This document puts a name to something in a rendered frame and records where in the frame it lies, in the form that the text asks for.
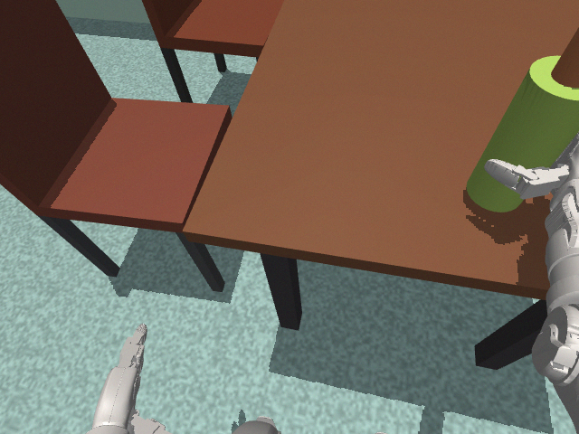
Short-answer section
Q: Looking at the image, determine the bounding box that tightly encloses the bottle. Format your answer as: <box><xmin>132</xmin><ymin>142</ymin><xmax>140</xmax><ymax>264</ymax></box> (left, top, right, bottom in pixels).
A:
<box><xmin>467</xmin><ymin>28</ymin><xmax>579</xmax><ymax>212</ymax></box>

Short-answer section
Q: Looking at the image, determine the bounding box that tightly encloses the chair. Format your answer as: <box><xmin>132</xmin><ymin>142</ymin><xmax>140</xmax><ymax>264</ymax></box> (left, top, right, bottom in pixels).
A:
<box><xmin>142</xmin><ymin>0</ymin><xmax>284</xmax><ymax>103</ymax></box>
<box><xmin>0</xmin><ymin>0</ymin><xmax>233</xmax><ymax>292</ymax></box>

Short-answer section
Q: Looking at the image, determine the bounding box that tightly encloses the table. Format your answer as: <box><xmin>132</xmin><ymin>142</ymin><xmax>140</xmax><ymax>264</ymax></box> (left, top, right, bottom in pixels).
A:
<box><xmin>183</xmin><ymin>0</ymin><xmax>579</xmax><ymax>370</ymax></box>

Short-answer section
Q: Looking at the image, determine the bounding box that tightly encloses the right robot arm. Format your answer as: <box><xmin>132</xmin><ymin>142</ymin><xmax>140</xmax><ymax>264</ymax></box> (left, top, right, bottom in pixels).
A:
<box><xmin>532</xmin><ymin>178</ymin><xmax>579</xmax><ymax>434</ymax></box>

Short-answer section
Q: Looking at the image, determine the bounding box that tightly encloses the left robot hand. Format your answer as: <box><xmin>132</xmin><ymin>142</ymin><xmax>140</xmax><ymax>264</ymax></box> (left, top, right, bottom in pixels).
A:
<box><xmin>91</xmin><ymin>324</ymin><xmax>172</xmax><ymax>434</ymax></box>

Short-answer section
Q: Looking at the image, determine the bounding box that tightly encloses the right robot hand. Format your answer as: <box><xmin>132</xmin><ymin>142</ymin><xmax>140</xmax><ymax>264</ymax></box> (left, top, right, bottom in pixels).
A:
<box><xmin>484</xmin><ymin>132</ymin><xmax>579</xmax><ymax>200</ymax></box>

